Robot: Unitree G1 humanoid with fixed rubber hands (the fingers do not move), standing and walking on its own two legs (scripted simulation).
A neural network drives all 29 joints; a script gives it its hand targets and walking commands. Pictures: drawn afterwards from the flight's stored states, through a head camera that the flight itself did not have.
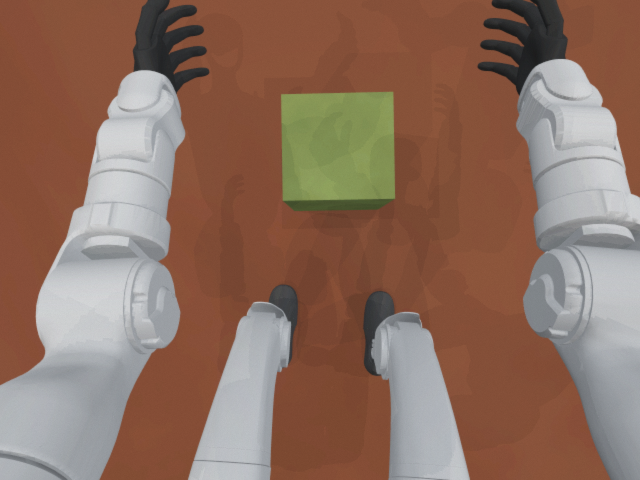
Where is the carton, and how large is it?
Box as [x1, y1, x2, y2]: [281, 92, 394, 210]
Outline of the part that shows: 392,92 281,94 283,200 294,210 377,209 394,198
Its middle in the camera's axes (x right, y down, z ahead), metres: +0.03 -0.17 +0.84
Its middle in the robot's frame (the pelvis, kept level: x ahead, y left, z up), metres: +0.53 +0.02 -0.52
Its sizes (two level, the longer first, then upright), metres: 0.210 0.200 0.250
